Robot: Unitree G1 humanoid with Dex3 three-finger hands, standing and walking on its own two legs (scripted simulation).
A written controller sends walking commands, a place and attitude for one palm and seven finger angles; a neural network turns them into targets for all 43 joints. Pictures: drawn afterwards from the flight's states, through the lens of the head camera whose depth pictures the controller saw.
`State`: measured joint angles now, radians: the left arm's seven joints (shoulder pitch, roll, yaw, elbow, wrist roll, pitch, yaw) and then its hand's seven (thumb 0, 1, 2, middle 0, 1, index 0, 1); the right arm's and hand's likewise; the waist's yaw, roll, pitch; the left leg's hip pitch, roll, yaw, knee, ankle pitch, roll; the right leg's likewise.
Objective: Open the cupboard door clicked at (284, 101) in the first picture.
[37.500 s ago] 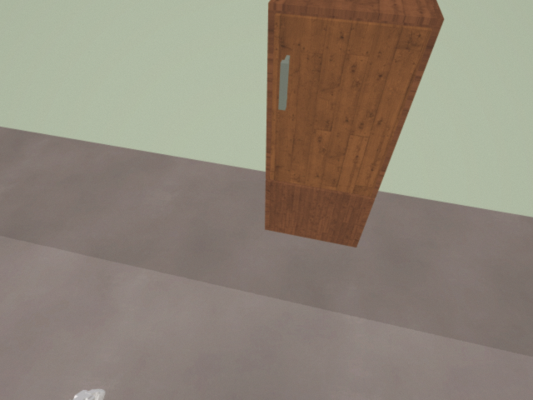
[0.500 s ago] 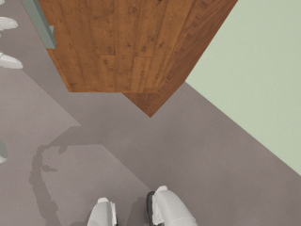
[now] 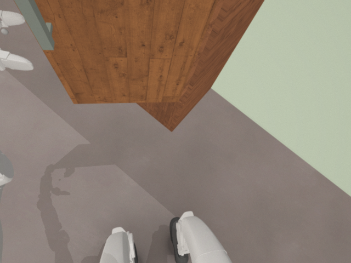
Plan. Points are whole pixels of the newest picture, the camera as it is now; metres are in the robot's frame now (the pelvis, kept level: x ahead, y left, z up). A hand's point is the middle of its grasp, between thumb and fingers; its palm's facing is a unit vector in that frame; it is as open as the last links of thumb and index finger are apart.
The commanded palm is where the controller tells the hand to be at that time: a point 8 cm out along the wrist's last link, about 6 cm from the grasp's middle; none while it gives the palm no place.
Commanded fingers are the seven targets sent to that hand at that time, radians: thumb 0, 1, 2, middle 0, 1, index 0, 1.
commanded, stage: slide the fingers in behind the handle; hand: left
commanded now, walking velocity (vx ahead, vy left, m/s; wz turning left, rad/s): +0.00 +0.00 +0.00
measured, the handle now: (34, 8) +0.61 +0.20 +0.09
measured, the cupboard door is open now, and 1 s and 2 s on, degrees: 45 45 44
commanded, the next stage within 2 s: close the thumb around the handle in 1.24 s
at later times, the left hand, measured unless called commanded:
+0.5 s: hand (33, 32) +0.56 +0.20 +0.09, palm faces -0.05 -1.00 -0.01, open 14.0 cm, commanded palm +0.54 +0.23 +0.09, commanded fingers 0.00 -0.50 0.30 -0.30 -1.20 -0.30 -1.20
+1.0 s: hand (48, 32) +0.56 +0.17 +0.09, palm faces -0.03 -1.00 -0.03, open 14.0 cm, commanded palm +0.53 +0.22 +0.09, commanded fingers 0.00 -0.50 0.30 -0.30 -1.20 -0.30 -1.20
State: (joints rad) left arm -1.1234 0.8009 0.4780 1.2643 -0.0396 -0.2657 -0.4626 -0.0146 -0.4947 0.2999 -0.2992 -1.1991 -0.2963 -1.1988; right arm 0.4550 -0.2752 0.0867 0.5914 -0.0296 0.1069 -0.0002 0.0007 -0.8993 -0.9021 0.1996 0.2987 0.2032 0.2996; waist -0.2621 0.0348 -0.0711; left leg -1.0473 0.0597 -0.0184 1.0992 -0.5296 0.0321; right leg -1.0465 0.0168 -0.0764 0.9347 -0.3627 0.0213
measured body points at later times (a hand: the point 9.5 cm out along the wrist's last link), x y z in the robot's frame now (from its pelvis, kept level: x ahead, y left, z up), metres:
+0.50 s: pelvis +0.01 -0.01 +0.00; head +0.18 +0.02 +0.42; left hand +0.56 +0.25 +0.09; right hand -0.02 -0.27 -0.09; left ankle -0.02 +0.09 -0.66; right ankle +0.03 -0.14 -0.66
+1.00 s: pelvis +0.01 -0.02 +0.01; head +0.17 +0.00 +0.43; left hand +0.55 +0.23 +0.09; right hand -0.02 -0.28 -0.09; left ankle -0.02 +0.09 -0.66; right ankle +0.03 -0.14 -0.66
